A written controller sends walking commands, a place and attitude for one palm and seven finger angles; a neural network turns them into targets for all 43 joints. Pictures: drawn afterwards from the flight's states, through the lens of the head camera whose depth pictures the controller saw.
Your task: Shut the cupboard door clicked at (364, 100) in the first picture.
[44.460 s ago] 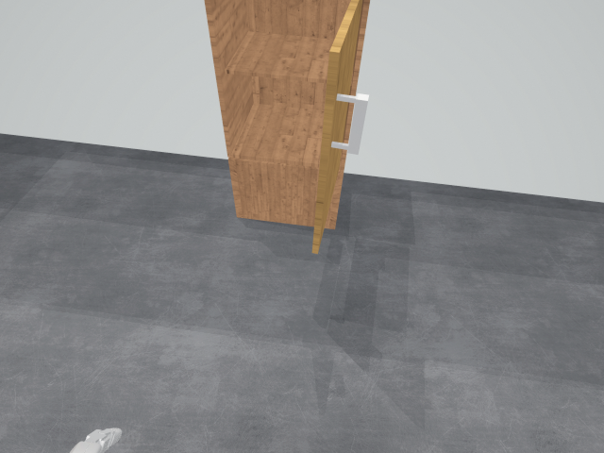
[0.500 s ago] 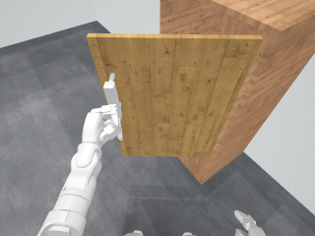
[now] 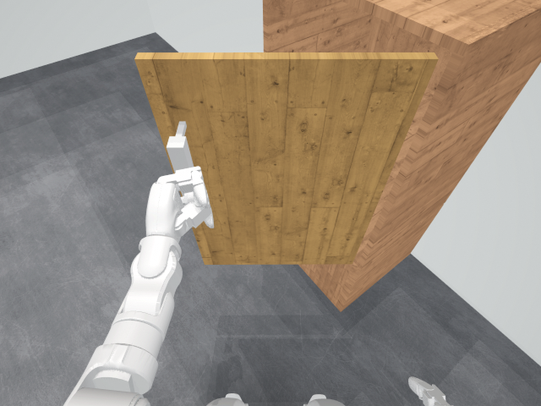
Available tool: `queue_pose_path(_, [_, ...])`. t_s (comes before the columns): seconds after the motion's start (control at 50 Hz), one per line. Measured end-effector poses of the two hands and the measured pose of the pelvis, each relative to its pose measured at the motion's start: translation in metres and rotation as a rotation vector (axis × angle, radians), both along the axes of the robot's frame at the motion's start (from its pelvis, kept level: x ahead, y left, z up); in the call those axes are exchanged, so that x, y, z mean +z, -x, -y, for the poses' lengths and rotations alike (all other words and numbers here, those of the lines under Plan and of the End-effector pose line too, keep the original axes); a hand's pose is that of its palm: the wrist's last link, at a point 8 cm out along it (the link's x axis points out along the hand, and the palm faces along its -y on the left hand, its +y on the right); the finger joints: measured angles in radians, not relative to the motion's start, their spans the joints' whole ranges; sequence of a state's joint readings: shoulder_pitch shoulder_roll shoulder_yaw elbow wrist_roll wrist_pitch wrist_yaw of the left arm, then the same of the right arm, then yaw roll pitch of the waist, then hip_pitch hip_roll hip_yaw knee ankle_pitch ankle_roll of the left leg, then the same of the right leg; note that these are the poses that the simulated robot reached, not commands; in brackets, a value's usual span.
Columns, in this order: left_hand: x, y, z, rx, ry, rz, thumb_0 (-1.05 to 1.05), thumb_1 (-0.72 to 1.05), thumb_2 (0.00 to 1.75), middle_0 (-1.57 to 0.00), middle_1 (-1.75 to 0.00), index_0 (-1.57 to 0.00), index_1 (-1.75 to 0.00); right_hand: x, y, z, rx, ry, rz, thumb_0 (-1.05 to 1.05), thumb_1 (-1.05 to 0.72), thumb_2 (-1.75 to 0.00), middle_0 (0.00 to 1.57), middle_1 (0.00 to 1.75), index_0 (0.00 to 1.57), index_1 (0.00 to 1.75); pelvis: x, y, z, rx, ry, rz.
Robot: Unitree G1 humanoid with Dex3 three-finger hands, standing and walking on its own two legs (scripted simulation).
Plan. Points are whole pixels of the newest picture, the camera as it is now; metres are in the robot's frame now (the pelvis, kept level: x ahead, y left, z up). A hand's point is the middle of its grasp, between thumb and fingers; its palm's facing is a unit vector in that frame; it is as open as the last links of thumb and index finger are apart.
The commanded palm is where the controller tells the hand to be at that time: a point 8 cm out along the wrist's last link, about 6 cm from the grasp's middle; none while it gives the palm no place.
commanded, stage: push the door shut along its arc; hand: left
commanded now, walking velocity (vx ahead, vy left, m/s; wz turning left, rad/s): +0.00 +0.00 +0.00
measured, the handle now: (187, 163) +0.48 +0.15 +0.08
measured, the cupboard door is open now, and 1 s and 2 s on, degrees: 53 38 26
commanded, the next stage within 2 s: pull the fist back off the door in 1.88 s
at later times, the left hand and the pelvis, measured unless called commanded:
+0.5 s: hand (204, 182) +0.43 +0.12 +0.08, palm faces -0.09 -1.00 -0.04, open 3.1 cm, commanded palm +0.43 +0.16 +0.08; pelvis +0.00 -0.01 +0.00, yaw +1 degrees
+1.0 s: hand (234, 151) +0.51 +0.08 +0.08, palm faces -0.23 -0.97 +0.00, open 3.1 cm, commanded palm +0.50 +0.13 +0.08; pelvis +0.00 +0.01 -0.02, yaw -1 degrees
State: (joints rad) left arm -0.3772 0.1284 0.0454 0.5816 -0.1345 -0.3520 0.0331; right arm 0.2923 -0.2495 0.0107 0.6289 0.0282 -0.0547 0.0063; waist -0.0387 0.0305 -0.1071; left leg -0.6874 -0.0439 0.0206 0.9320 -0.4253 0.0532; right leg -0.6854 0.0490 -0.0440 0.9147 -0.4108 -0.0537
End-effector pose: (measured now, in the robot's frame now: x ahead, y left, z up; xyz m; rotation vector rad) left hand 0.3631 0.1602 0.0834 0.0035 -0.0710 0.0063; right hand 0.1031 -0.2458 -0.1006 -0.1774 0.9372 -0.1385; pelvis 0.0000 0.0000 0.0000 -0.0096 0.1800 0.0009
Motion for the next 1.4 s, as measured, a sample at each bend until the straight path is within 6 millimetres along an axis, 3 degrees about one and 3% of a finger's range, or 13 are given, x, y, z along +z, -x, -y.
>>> queue_pose_path(0.18, [-0.006,-0.012,-0.002,-0.010,-0.037,-0.066,0.01,0.90,0.90,-1.30,-1.50,-1.31,-1.50,0.002,-0.003,0.002,-0.009,-0.011,0.012,0.01,-0.91,-0.90,0.20,0.30,0.20,0.30,0.001,0.001,0.005,-0.003,-0.007,0.000])
queue_pose_path(0.26, [0.001,-0.023,-0.006,-0.019,-0.028,-0.032,0.02,0.90,0.90,-1.30,-1.50,-1.31,-1.50,0.000,0.001,0.005,-0.013,0.000,-0.005,0.01,-0.91,-0.90,0.20,0.30,0.20,0.30,0.000,0.002,0.006,0.001,-0.004,-0.007])
queue_pose_path(0.54, [0.002,-0.062,-0.012,-0.106,-0.037,-0.070,0.01,0.90,0.90,-1.33,-1.50,-1.31,-1.50,-0.012,0.041,0.016,-0.055,0.030,-0.128,0.01,-0.91,-0.90,0.20,0.30,0.20,0.30,-0.006,0.006,0.004,0.016,0.006,-0.050])
queue_pose_path(0.82, [-0.002,-0.113,0.005,-0.191,-0.035,-0.076,0.01,0.90,0.90,-1.30,-1.50,-1.31,-1.50,-0.022,0.094,0.013,-0.125,0.046,-0.262,0.00,-0.91,-0.90,0.20,0.30,0.20,0.30,-0.018,0.005,-0.005,0.001,0.017,-0.133])
queue_pose_path(0.96, [-0.003,-0.133,0.024,-0.239,-0.022,-0.108,0.01,0.90,0.90,-1.30,-1.50,-1.30,-1.50,-0.024,0.113,0.005,-0.156,0.031,-0.323,0.00,-0.91,-0.90,0.20,0.30,0.20,0.30,-0.020,0.001,-0.008,-0.009,0.019,-0.151])
queue_pose_path(1.18, [0.002,-0.160,0.031,-0.269,-0.029,-0.087,0.01,0.90,0.90,-1.30,-1.50,-1.30,-1.50,-0.023,0.130,0.003,-0.196,0.024,-0.379,0.00,-0.91,-0.90,0.20,0.30,0.20,0.30,-0.023,-0.005,-0.006,-0.022,0.019,-0.190])
queue_pose_path(1.4, [0.005,-0.178,0.047,-0.327,-0.025,-0.114,0.01,0.90,0.90,-1.30,-1.50,-1.30,-1.50,-0.021,0.129,0.013,-0.196,0.052,-0.404,0.00,-0.91,-0.90,0.20,0.30,0.20,0.30,-0.025,-0.007,0.000,-0.010,0.026,-0.212])
